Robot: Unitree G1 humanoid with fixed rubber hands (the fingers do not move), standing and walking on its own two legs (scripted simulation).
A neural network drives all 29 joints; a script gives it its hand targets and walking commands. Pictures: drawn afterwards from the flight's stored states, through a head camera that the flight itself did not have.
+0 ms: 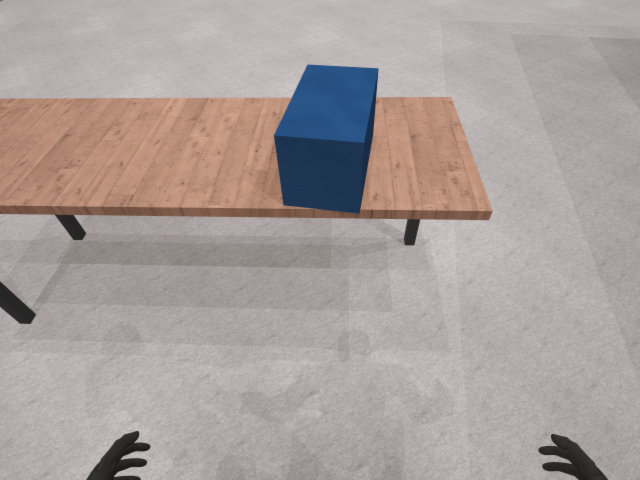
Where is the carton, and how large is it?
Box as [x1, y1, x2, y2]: [274, 65, 378, 213]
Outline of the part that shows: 307,65 274,134 283,204 359,213 372,138 378,68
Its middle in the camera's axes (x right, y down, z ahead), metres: +0.03 -0.24 +0.93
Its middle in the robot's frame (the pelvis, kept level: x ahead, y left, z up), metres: +0.85 +0.01 -0.05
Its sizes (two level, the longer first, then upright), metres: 0.320 0.178 0.188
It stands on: a table, 0.63 m high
